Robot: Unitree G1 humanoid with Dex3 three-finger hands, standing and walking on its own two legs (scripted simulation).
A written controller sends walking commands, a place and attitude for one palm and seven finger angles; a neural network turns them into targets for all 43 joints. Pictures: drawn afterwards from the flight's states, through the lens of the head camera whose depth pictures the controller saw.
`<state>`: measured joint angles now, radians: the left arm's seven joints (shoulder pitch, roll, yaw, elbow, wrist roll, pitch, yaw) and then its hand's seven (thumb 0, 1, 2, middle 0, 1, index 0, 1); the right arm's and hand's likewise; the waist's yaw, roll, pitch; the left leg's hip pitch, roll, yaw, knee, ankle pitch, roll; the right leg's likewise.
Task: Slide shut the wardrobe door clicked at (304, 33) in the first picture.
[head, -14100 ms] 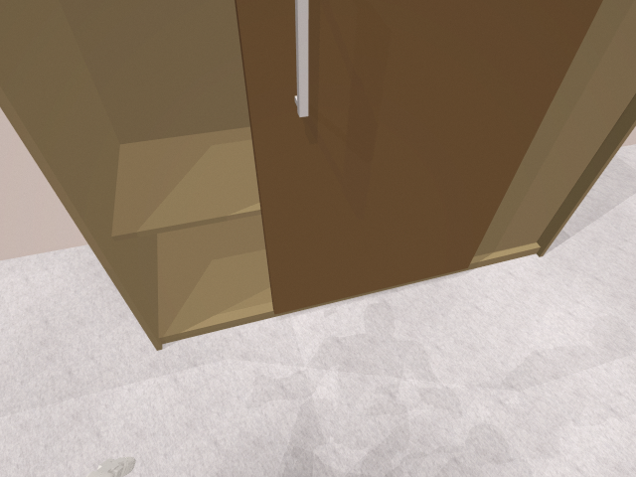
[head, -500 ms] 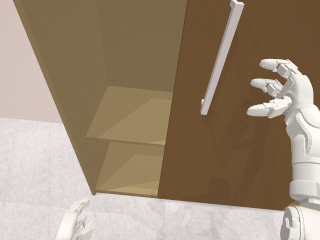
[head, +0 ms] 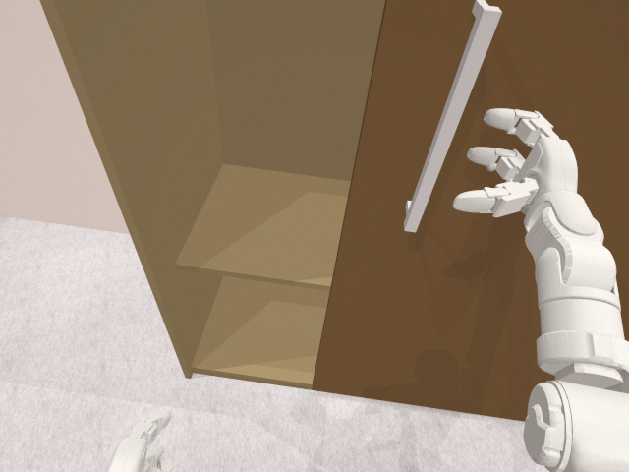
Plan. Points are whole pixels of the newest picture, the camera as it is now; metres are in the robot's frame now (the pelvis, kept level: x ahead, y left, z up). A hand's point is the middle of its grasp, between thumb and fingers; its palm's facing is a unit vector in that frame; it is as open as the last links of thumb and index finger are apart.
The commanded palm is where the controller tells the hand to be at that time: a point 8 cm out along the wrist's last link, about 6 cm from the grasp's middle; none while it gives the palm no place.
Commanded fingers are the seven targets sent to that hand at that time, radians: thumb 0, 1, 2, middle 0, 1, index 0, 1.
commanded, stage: move the hooked fingers beside the handle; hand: right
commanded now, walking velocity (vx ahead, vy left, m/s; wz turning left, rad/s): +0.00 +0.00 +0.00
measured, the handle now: (439, 135) +0.49 -0.10 +0.22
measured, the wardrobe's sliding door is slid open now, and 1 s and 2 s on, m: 0.39 0.39 0.39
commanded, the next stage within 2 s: none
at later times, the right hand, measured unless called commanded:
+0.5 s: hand (491, 172) +0.42 -0.15 +0.22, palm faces +0.06 +1.00 +0.00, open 14.0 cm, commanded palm +0.39 -0.21 +0.22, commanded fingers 0.00 0.50 -0.30 0.30 1.20 0.30 1.20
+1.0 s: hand (501, 166) +0.42 -0.16 +0.23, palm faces +0.05 +1.00 +0.00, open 14.0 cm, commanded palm +0.39 -0.22 +0.22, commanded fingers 0.00 0.50 -0.30 0.30 1.20 0.30 1.20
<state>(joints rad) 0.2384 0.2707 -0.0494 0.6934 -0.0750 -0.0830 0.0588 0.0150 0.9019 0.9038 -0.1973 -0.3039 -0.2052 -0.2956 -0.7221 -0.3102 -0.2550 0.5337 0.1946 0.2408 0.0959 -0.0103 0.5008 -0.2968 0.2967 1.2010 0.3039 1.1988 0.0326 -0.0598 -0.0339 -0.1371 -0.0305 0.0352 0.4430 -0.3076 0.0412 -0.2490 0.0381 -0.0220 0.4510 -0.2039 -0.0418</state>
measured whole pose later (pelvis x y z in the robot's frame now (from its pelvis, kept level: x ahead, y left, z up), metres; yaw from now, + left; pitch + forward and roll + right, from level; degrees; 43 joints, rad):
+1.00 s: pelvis -0.01 +0.00 +0.00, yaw +0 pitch -1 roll +0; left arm 0.23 0.27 -0.05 0.70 -0.08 -0.10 0.07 0.02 0.90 0.90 -0.20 -0.30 -0.20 -0.30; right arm -0.75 -0.33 -0.24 0.57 0.19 0.22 0.09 -0.01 0.50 -0.30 0.30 1.20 0.30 1.20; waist 0.03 -0.05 -0.03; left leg -0.13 -0.04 0.04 0.44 -0.30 0.05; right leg -0.25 0.03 -0.01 0.46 -0.20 -0.04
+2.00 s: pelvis -0.01 +0.01 +0.00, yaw +0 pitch -2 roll +0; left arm 0.24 0.26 -0.06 0.69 -0.08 -0.07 0.07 0.01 0.90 0.90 -0.20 -0.30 -0.21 -0.30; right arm -0.70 -0.32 -0.26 0.49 0.20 0.19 0.08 -0.01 0.50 -0.30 0.30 1.20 0.30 1.20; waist 0.03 -0.05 -0.03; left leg -0.11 -0.04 0.04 0.44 -0.30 0.05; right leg -0.23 0.03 -0.01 0.45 -0.20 -0.03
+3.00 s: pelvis -0.01 +0.01 +0.00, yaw +0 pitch -1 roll +0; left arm 0.22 0.26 -0.05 0.66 -0.07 -0.06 0.06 0.01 0.90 0.90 -0.20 -0.30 -0.20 -0.30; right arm -0.65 -0.28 -0.23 0.42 0.18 0.22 0.04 -0.01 0.50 -0.30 0.30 1.20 0.30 1.20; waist 0.02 -0.05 -0.01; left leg -0.11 -0.04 0.04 0.43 -0.30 0.05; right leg -0.22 0.03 -0.01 0.44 -0.19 -0.03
